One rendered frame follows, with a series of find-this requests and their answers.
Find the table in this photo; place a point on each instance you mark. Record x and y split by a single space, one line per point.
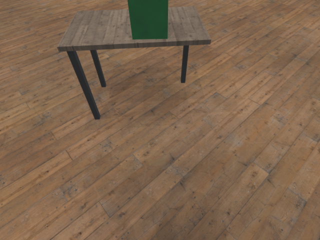
111 29

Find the carton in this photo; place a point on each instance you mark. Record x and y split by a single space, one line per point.
148 19

